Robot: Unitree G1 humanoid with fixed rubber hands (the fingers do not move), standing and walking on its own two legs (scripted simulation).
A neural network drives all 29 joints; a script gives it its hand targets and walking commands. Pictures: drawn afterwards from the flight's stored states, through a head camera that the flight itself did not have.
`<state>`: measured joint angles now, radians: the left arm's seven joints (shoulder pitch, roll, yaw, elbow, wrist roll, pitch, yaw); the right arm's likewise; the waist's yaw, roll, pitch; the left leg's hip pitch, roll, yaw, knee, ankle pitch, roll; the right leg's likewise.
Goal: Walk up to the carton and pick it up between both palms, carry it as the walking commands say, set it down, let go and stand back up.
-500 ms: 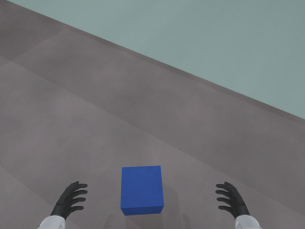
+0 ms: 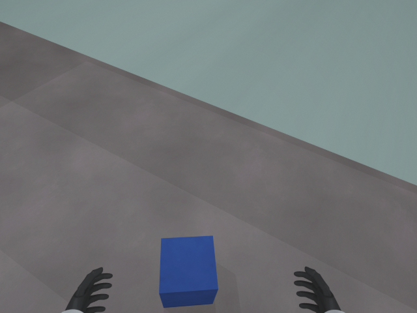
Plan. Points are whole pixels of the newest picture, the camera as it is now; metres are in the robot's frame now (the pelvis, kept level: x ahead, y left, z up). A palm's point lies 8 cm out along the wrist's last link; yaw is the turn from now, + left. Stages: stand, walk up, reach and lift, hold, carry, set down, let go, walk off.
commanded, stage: stand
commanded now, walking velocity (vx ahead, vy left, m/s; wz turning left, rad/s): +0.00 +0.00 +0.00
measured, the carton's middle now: (187, 272) +0.38 +0.05 -0.64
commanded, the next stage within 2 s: none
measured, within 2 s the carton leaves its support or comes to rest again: neither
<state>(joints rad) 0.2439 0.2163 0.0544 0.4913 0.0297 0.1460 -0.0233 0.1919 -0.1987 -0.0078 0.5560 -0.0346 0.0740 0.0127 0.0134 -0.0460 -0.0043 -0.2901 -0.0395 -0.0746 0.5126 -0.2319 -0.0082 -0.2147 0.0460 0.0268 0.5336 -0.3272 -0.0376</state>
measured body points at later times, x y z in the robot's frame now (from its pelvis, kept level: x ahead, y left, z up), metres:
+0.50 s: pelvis +0.02 +0.01 +0.00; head +0.04 +0.03 +0.45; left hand +0.10 +0.26 -0.14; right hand +0.13 -0.28 -0.10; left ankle +0.03 +0.12 -0.73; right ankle -0.03 -0.09 -0.73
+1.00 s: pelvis +0.00 +0.02 +0.00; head +0.01 +0.04 +0.45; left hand +0.07 +0.28 -0.14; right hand +0.11 -0.27 -0.11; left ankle +0.03 +0.12 -0.73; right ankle -0.03 -0.09 -0.73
